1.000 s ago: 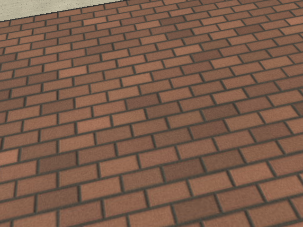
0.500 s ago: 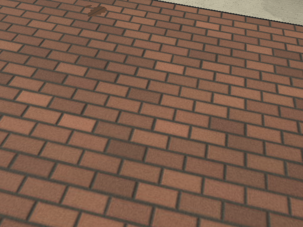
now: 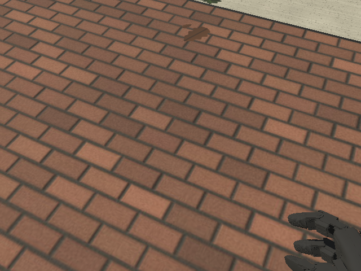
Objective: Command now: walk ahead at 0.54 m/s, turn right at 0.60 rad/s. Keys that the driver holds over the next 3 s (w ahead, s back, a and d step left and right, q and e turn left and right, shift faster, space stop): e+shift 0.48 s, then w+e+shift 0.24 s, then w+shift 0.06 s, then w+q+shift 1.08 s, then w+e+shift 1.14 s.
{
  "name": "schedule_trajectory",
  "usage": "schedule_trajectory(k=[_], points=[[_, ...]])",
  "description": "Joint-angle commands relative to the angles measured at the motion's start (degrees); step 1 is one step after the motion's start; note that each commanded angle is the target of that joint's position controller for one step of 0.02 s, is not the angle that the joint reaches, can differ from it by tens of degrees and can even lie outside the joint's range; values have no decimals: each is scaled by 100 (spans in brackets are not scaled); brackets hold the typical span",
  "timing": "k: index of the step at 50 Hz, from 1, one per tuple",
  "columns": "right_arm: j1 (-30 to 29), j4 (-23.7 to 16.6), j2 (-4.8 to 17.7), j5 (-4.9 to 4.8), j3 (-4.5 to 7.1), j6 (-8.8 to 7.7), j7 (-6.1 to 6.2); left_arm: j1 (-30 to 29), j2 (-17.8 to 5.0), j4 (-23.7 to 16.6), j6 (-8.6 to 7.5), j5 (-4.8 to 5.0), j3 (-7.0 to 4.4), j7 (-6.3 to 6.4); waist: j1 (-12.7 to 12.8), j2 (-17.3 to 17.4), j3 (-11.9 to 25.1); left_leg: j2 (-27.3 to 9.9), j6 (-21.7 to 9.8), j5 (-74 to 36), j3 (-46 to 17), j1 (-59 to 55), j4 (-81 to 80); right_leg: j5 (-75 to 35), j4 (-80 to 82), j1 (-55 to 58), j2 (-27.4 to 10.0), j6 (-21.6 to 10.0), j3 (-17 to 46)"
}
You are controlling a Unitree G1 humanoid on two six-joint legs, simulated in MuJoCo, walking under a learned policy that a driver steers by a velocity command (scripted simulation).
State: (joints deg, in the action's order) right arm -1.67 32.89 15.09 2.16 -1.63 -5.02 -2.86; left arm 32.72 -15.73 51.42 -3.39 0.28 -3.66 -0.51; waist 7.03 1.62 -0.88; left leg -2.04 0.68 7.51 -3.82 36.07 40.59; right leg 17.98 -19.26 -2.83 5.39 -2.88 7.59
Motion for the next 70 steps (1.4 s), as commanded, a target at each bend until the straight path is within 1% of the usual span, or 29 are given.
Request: schedule_trajectory(k=[1, 4, 5, 6, 9, 12, 19, 25, 26, 27, 28, 29, 31, 34, 35, 39, 42, 45, 46, 47, 48, 49, 51, 62, 66, 67, 68, 69, 70], points=[[51, -304, 720, -314, 293, -265, 190, -799, -1118, -778, -148, 458, -264, 179, -725, -162, -9, 523, 91, -995, 9, -2174, -1120, -2594, 301, -1459, -1023, -626, 1355], [1586, -23, 1080, -89, 558, -242, 394, -1162, -932, -1085, -35, 214, -270, 199, -1549, -480, 1164, -160, -268, -1936, -321, -4475, -1217, -2818, -2301, -1930, -339, 163, 1001], [2283, 56, 1404, -62, 604, -126, 454, -795, -109, -1248, 21, -20, -46, 210, -1447, 763, 1985, -1699, -637, -3929, -1558, -5688, -792, 1411, -4231, -2833, 212, 431, 343], [2136, 42, 1454, -50, 619, -21, 348, 393, -235, -1287, 40, 199, 29, 195, -897, 2180, 3034, -2950, -1638, -3397, -3744, -6213, -1170, 2294, -5834, -3486, 72, 542, 295], [990, -130, 518, -115, 470, 169, 360, -633, -793, -1343, 335, 202, -191, 299, -762, 408, 1166, -1889, -1297, -2917, -1623, -4092, -1629, 1029, -6250, -3901, -789, 801, -297], [544, 124, 544, -93, 561, 125, 367, -1032, -455, -1642, 516, 165, -188, 257, -459, 585, 437, -1560, -1239, -2659, -468, -2670, -2230, 700, -5351, -3439, -1139, 777, -449], [160, 463, 1026, -294, 784, 185, 439, -1943, -519, -1944, 595, 107, -169, -77, -551, 397, 568, -1527, -1047, -2146, 968, -2565, -2269, -1135, -2729, -2325, -1101, 415, -877], [732, 721, 1082, -456, 888, 287, 277, -1566, -1230, -1995, 706, 120, -566, -46, -236, -255, 806, -1203, -332, -1609, 1627, -2370, 55, -1206, -1243, -429, -406, -419, -1210], [904, 528, 750, -212, 775, 313, 254, -1070, -1992, -1980, 708, 257, -777, 70, -295, -1787, 884, -571, 34, 1903, 1853, -769, 1926, -1959, -944, 735, -1512, -1160, 758], [795, 160, 649, -183, 685, 201, 218, -1020, -2198, -2184, 495, 139, -702, -8, -325, -2194, 1632, 317, 135, 3113, 440, 1202, 3271, 1689, 186, 1752, -2401, -2327, 3861], [136, 86, 1074, -381, 772, 46, 160, -866, -1749, -2147, 308, 160, -578, -73, 58, -1189, 1257, 150, -44, 2556, -210, 1735, 3407, 3300, 892, 1530, -2489, -2051, 3999], [-21, 30, 1170, -466, 807, -60, 135, -1069, -1583, -2120, 187, 176, -488, -60, -111, -1021, 726, 55, -190, 2171, -256, 1722, 3122, 3309, 935, 1030, -2400, -1783, 3754], [259, 254, 1149, -232, 827, -142, 161, -1731, -1304, -2227, 149, 159, -352, 7, -566, -591, 428, -185, -173, 1641, -319, 750, 2068, 2187, 697, -133, -1922, -1375, 2711], [277, 370, 939, -201, 798, -179, 111, -1933, -1306, -2339, 161, 57, -324, 157, -661, -598, 395, 112, 51, 842, -25, -242, 1039, 1369, 663, -893, -1334, -1212, 1933], [740, 595, 582, 302, 581, 218, 37, -1696, -1565, -2018, 286, -283, -387, 39, -700, -787, 423, 30, 218, 754, 294, -541, 1094, 1122, 545, -1142, -914, -1075, 1393], [344, 350, 620, -14, 503, 469, 43, -1536, -1269, -1980, 320, -170, -312, -185, -463, -1082, 49, 64, 521, 557, 463, -934, 58, 1280, 664, -1719, -864, -1066, 1522], [487, 367, 718, -81, 501, 341, 82, -1494, -1198, -1878, 175, -170, -248, -210, -420, -1098, 160, -79, 215, 303, 540, -1558, -463, 1418, 631, -1627, -1232, -947, 1630], [1383, 584, 886, -39, 578, 264, 113, -1759, -1055, -1818, 97, -181, -163, -157, -939, -671, 68, -5, -195, 773, 758, -2614, -893, 1508, 3, -1935, -1233, -761, 1355], [2426, 936, 1045, 24, 641, 193, 142, -1921, -799, -1823, 68, -236, -75, -106, -1392, 11, 153, -76, -288, 1495, 329, -3411, -1187, 841, -1441, -2348, -852, -631, 797], [3176, 1090, 1728, 102, 787, 145, 173, -2224, -409, -2138, -28, -167, 69, -71, -1674, 1788, 136, -1180, -675, 3617, -2188, -3939, -2565, 422, -3695, -3512, -148, -320, -297], [2863, 1001, 1745, -13, 805, 189, 49, -2103, -478, -2314, -72, -217, 84, -50, -1234, 1902, -167, -1705, -1066, 4455, -4750, -4137, -3538, 913, -4525, -4884, 163, -176, -330], [2318, 819, 1372, -82, 744, 217, 11, -2071, -709, -2129, -66, -315, 57, -36, -926, 717, -364, -1708, -1210, 4373, -4428, -4063, -3276, 244, -4956, -5125, -347, -131, -195], [2423, 860, 1112, -98, 693, 156, 27, -2309, -868, -2005, -107, -430, 33, -104, -936, 98, -125, -1144, -1174, 3138, -3069, -3668, -3004, -281, -4598, -4493, -691, 55, -253], [3489, 1560, 957, -207, 742, 105, 243, -4390, -352, -2542, -90, -269, 407, -254, -1443, 540, -344, -404, -1391, -1210, -1954, -3340, -2997, -1280, -1711, -3428, -335, 507, -944], [2941, 1505, 1287, -269, 826, 55, 244, -2838, -819, -2101, -159, -230, 202, -37, -505, 388, 637, -256, -912, -3966, -1574, -2610, -1295, -1056, -1104, -242, -51, 141, -912], [2634, 1397, 1403, -279, 864, -8, 196, -1656, -1087, -1796, -166, -246, 54, 97, 142, 274, 1207, 3, -771, -3480, -1483, -1782, 69, -801, -1211, 1303, -494, -6, -559], [2520, 1212, 888, -253, 743, -106, 190, -390, -1553, -1630, -164, -369, -136, 243, 573, -507, 2115, 401, -789, -1000, -1054, -986, 1868, 1549, -994, 2614, -1912, -157, 841], [2987, 957, 288, -464, 577, -43, 207, -647, -1824, -1627, -110, -510, -166, 234, 17, -1840, 2577, 799, -729, 2230, -563, 340, 3337, 3677, 176, 3043, -3282, -516, 3798], [2629, 1017, 661, -321, 595, 77, 233, -1273, -1358, -1669, -62, -407, -136, 237, -140, -1354, 1611, 350, -784, 1512, -376, 831, 3668, 3701, 484, 2121, -3028, -561, 3934]])
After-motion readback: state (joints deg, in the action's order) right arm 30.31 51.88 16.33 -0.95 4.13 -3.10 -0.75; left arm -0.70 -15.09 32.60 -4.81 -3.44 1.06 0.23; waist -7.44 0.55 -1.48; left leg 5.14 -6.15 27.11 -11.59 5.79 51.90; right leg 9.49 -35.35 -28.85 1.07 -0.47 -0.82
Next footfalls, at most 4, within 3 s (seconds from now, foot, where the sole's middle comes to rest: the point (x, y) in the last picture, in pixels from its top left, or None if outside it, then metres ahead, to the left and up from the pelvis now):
0.08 left None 0.28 0.14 -0.78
0.50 right None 0.31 -0.15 -0.77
0.92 left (227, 253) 0.55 -0.06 -0.78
1.34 right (326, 216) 0.75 -0.45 -0.78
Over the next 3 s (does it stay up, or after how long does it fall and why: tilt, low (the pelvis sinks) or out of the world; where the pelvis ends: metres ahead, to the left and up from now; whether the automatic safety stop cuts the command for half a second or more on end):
stays up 2.17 -0.60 -0.02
